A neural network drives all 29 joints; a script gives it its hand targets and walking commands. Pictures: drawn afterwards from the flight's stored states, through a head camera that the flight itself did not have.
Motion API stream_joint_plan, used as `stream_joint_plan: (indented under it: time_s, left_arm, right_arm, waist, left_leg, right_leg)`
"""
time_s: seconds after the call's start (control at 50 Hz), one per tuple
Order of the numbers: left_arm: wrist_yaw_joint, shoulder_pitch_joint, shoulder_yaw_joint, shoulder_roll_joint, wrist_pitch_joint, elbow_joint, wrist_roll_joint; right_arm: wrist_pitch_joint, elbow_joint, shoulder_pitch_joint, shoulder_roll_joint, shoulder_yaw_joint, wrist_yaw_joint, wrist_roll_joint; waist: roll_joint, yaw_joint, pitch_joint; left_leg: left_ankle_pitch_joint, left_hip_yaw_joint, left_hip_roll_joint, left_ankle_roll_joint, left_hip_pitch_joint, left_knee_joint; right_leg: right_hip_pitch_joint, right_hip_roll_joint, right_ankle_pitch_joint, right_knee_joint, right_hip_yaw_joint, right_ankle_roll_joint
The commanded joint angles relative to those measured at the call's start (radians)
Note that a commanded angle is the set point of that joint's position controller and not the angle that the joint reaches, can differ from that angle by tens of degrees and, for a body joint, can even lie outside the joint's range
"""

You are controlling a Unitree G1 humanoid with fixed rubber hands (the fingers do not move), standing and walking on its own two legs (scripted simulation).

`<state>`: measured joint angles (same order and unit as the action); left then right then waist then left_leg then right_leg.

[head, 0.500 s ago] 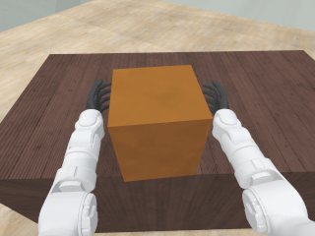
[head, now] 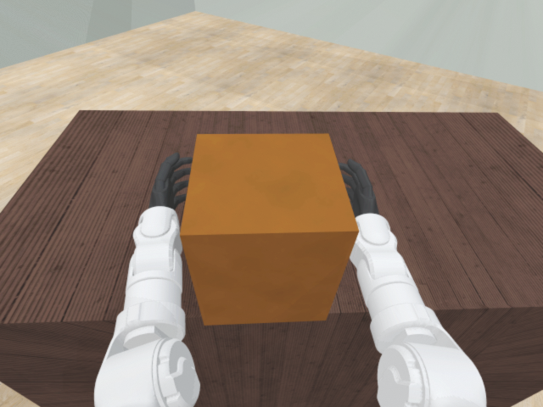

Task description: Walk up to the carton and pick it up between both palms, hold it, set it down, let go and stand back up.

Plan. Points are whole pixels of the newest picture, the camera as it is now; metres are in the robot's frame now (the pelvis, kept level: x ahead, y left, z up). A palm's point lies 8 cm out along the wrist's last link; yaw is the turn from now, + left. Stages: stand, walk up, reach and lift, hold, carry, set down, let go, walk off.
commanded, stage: reach and lift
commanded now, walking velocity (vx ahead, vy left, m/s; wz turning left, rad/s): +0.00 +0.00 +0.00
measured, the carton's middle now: (264, 232) +0.39 +0.03 +0.06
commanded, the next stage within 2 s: none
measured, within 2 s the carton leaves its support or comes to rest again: leaves its support in 1.60 s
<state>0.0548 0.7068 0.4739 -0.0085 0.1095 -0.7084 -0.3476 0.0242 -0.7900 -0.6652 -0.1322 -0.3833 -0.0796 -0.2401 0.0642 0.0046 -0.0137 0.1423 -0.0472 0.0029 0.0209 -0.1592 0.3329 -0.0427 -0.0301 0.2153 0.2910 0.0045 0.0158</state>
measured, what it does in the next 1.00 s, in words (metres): stands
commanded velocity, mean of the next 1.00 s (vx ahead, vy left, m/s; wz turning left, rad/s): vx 0.00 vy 0.00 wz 0.00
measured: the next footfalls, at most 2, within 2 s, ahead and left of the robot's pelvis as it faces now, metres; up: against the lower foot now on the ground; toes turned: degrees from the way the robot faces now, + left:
none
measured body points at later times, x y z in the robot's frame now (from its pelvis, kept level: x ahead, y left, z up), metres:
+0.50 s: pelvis +0.00 +0.01 +0.00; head +0.00 +0.04 +0.45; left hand +0.41 +0.19 +0.12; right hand +0.40 -0.12 +0.12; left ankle +0.03 +0.10 -0.75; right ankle -0.04 -0.10 -0.75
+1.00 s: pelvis +0.00 +0.01 +0.00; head +0.01 +0.03 +0.45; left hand +0.41 +0.19 +0.12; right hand +0.40 -0.12 +0.11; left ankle +0.03 +0.10 -0.75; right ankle -0.04 -0.10 -0.75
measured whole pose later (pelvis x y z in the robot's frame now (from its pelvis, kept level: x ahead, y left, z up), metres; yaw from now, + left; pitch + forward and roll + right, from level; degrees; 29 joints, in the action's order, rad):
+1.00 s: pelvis +0.00 +0.01 +0.00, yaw +0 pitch -3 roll +0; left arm 0.07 0.69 0.44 -0.04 0.22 -0.56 -0.37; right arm 0.08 -0.73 -0.62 -0.10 -0.31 -0.09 -0.17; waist 0.05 0.01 0.06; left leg 0.14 -0.06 0.01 0.03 -0.12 0.31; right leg 0.00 -0.02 0.20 0.25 0.00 0.01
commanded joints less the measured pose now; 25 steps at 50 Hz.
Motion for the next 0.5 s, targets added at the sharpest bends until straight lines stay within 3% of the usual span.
stream_joint_plan:
  time_s: [0.0, 0.08, 0.14, 0.48]
  left_arm:
    - [0.146, 0.399, -0.271, -0.451, 0.045, 0.007, -0.010]
    - [0.147, 0.396, -0.275, -0.440, 0.070, 0.028, -0.004]
    - [0.134, 0.385, -0.280, -0.446, 0.079, 0.056, -0.012]
    - [0.119, 0.332, -0.290, -0.469, 0.076, 0.078, -0.018]
  right_arm:
    - [0.062, 0.076, -0.520, -0.437, 0.276, 0.099, -0.023]
    - [0.064, 0.094, -0.518, -0.416, 0.274, 0.097, -0.023]
    - [0.068, 0.080, -0.496, -0.387, 0.252, 0.106, -0.020]
    - [0.091, 0.119, -0.452, -0.400, 0.299, 0.103, -0.015]
  waist:
    - [-0.091, 0.034, -0.252]
    - [-0.080, 0.034, -0.216]
    - [-0.108, 0.037, -0.216]
    - [-0.075, 0.032, -0.279]
  left_leg:
    - [-0.285, -0.069, 0.003, -0.042, 0.199, -0.023]
    - [-0.270, -0.084, 0.002, -0.039, 0.230, -0.023]
    - [-0.292, -0.086, -0.007, -0.048, 0.285, -0.022]
    - [-0.349, -0.088, 0.001, -0.033, 0.289, -0.001]
  right_leg:
    - [0.072, 0.021, -0.398, -0.011, 0.060, -0.091]
    - [0.014, 0.012, -0.277, -0.044, 0.071, -0.082]
    - [-0.038, 0.000, -0.193, -0.061, 0.085, -0.064]
    - [-0.009, -0.003, -0.301, -0.048, 0.086, -0.070]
